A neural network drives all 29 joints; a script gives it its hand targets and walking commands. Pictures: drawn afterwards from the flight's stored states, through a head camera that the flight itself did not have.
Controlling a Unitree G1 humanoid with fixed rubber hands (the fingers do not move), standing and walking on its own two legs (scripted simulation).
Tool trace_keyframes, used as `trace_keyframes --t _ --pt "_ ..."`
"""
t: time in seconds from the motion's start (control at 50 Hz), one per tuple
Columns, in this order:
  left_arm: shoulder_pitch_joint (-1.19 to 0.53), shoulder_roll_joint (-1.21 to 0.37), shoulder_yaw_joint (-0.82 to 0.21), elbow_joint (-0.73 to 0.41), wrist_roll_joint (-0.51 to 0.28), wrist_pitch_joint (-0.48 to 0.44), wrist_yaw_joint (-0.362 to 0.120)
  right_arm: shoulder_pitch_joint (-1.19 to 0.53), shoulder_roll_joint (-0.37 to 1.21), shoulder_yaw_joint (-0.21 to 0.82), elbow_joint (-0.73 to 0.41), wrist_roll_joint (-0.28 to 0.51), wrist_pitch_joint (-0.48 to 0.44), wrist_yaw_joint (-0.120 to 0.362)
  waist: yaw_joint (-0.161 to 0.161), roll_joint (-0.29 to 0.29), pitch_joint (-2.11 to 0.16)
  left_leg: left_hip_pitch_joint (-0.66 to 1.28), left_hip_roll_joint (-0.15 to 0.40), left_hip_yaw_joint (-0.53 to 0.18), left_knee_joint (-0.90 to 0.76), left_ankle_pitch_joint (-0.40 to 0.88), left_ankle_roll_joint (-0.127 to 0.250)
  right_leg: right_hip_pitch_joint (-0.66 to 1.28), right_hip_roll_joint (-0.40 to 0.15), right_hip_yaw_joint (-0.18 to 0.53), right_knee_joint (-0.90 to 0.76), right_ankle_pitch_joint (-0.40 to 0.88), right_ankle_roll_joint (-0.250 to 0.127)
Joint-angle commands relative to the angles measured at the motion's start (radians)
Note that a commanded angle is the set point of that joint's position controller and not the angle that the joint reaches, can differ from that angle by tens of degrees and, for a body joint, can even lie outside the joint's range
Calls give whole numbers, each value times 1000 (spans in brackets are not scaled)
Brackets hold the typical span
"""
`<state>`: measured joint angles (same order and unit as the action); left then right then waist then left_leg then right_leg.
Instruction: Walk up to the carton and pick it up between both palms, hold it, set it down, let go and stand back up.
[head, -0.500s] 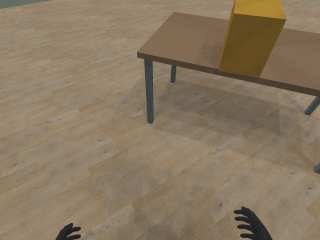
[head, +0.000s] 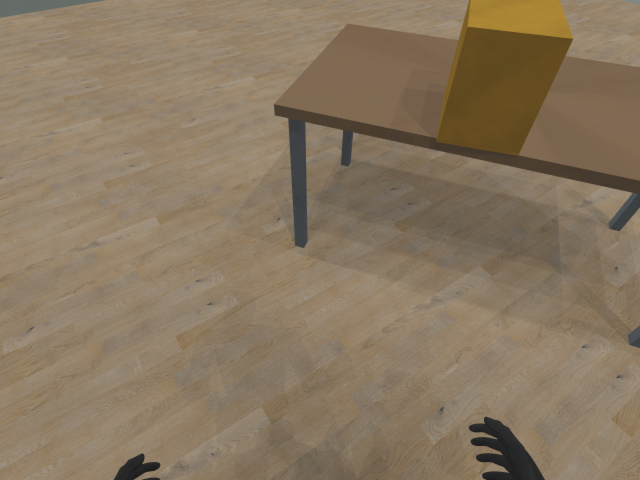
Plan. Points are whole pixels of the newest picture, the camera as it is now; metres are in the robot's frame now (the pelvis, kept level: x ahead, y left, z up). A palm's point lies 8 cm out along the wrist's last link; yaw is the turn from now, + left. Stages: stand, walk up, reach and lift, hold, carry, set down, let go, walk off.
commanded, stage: stand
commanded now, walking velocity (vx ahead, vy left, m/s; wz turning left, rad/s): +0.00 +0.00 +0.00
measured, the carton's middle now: (495, 73) +1.02 -0.46 +0.04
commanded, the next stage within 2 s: none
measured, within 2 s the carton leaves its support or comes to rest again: neither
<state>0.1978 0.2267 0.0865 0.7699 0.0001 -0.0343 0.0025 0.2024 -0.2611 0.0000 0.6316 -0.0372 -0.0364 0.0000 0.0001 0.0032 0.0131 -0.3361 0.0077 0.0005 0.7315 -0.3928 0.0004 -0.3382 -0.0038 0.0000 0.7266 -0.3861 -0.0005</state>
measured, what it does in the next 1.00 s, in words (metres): stands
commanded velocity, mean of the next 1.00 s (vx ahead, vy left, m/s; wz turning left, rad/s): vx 0.00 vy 0.00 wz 0.00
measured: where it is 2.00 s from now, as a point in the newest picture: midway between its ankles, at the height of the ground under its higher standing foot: outside the picture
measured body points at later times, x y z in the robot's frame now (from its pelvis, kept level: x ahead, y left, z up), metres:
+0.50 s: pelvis +0.00 +0.00 +0.00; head +0.01 +0.00 +0.45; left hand +0.12 +0.26 -0.12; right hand +0.15 -0.25 -0.10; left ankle +0.00 +0.12 -0.72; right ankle +0.00 -0.12 -0.72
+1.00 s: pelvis -0.01 +0.00 +0.00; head -0.01 +0.00 +0.45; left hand +0.10 +0.26 -0.12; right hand +0.13 -0.25 -0.10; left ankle +0.00 +0.12 -0.72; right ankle +0.00 -0.12 -0.72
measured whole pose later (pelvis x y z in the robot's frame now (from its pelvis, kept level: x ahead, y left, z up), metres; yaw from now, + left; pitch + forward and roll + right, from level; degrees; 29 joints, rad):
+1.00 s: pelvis -0.01 +0.00 +0.00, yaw +0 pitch -1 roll +0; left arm 0.20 0.23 0.09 0.86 0.00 -0.04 0.00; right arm 0.20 -0.26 0.00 0.72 -0.03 -0.04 0.00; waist 0.00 0.00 0.01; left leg -0.33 0.01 0.00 0.73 -0.38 0.00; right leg -0.34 0.00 0.00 0.73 -0.37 0.00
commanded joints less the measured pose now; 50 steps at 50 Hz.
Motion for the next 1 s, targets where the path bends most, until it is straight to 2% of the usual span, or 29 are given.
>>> trace_keyframes --t 0.0,0.04,0.06,0.1,0.12,0.16,0.18,0.2,0.22,0.3,0.36,0.4,0.42,0.46,0.48,0.5,0.54,0.58,0.6,0.7,0.76,0.84,0.86,0.88,0.9,0.92,0.94,0.98 --pt "-78 279 43 -49 25 -30 3 -57 -246 -88 -4 11 -39 -17 9 32 -39 14 91 -106 -146 260 81 30 -77 113 -117 256 -84" --pt "-87 281 46 -46 27 -27 2 -53 -253 -91 -3 9 -40 -19 4 33 -50 27 90 -102 -142 258 78 34 -74 106 -121 257 -81" --pt "-86 271 44 -46 23 -26 1 -48 -251 -93 -2 9 -41 -19 4 13 -58 32 90 -106 -141 269 83 39 -73 102 -111 262 -81" --pt "-81 273 44 -38 23 -28 4 -50 -258 -90 6 11 -39 -21 8 41 -57 31 93 -103 -143 285 78 44 -76 104 -116 276 -79" --pt "-79 280 47 -36 23 -27 5 -51 -246 -90 7 11 -39 -21 6 16 -58 26 94 -111 -148 276 82 51 -76 105 -114 271 -80" --pt "-77 268 43 -36 22 -30 2 -56 -255 -91 9 10 -38 -22 9 42 -67 43 96 -103 -137 289 79 46 -77 108 -110 279 -78" --pt "-78 274 46 -37 21 -30 3 -47 -257 -91 12 13 -39 -23 9 24 -63 39 95 -110 -137 301 81 48 -78 106 -110 298 -80" --pt "-80 270 43 -29 19 -30 3 -53 -262 -89 17 11 -40 -21 7 32 -69 43 98 -108 -140 305 78 51 -76 108 -107 305 -79" --pt "-102 280 44 -35 21 -29 5 -60 -251 -87 14 13 -40 -22 5 7 -59 34 93 -106 -144 299 80 46 -75 104 -108 290 -82" --pt "-67 273 47 -20 21 -28 4 -51 -259 -91 26 9 -40 -21 15 43 -60 28 96 -110 -152 292 82 60 -78 108 -109 291 -81" --pt "-85 286 47 -16 23 -25 3 -47 -251 -86 28 14 -39 -21 9 21 -66 40 95 -108 -146 313 79 60 -78 106 -110 309 -81" --pt "-79 287 46 -8 22 -27 5 -47 -243 -85 32 16 -38 -25 5 27 -68 41 96 -108 -143 327 79 66 -80 112 -110 316 -81" --pt "-84 282 43 -4 21 -28 5 -45 -245 -84 32 16 -40 -23 3 18 -53 39 96 -108 -149 318 78 52 -76 111 -117 311 -80" --pt "-90 282 45 -12 21 -27 7 -57 -251 -85 38 13 -40 -25 11 48 -69 36 102 -114 -153 312 84 64 -76 102 -104 311 -78" --pt "-79 273 43 -2 18 -27 3 -55 -264 -86 42 13 -40 -23 13 25 -60 25 101 -114 -150 308 85 70 -76 106 -114 306 -79" --pt "-89 276 40 0 20 -27 3 -59 -253 -88 36 15 -40 -24 1 15 -57 38 99 -109 -150 304 83 55 -79 114 -118 304 -83" --pt "-85 280 41 2 18 -26 3 -58 -259 -87 45 15 -37 -23 5 34 -62 44 94 -103 -146 292 78 54 -81 117 -125 298 -79" --pt "-85 278 43 9 18 -26 6 -50 -257 -88 48 9 -38 -28 9 21 -52 45 103 -125 -165 319 86 54 -78 112 -117 301 -79" --pt "-83 276 43 10 18 -27 6 -52 -262 -87 54 10 -37 -28 10 40 -65 44 107 -125 -164 326 86 68 -76 109 -106 306 -78" --pt "-86 272 42 20 17 -25 4 -61 -258 -83 60 11 -37 -24 13 38 -59 47 97 -112 -159 307 76 56 -79 117 -124 302 -82" --pt "-81 286 41 26 19 -27 5 -51 -255 -87 66 16 -38 -24 5 31 -59 50 95 -103 -154 313 72 59 -87 119 -137 316 -81" --pt "-93 271 41 27 19 -26 4 -57 -254 -84 73 14 -38 -27 10 26 -52 49 109 -126 -172 303 82 52 -84 119 -130 298 -80" --pt "-74 268 35 37 16 -26 2 -53 -258 -84 76 15 -38 -25 10 46 -46 47 107 -124 -172 304 82 57 -79 117 -131 293 -79" --pt "-81 265 36 42 16 -24 5 -59 -257 -84 80 12 -37 -24 15 33 -50 40 106 -127 -176 299 83 70 -77 114 -135 291 -77" --pt "-94 273 37 41 19 -23 6 -63 -252 -81 82 15 -38 -26 6 41 -38 31 104 -119 -177 305 80 66 -83 120 -139 303 -82" --pt "-77 275 40 43 15 -24 4 -52 -260 -82 86 15 -38 -26 12 43 -53 36 105 -124 -179 301 80 77 -81 117 -138 296 -78" --pt "-85 280 39 44 17 -23 4 -55 -255 -80 89 18 -35 -26 11 16 -47 37 99 -117 -179 291 75 73 -82 120 -148 288 -80" --pt "-100 279 38 43 17 -27 5 -58 -245 -79 91 19 -37 -25 4 26 -41 40 98 -119 -180 268 79 52 -89 133 -159 275 -82"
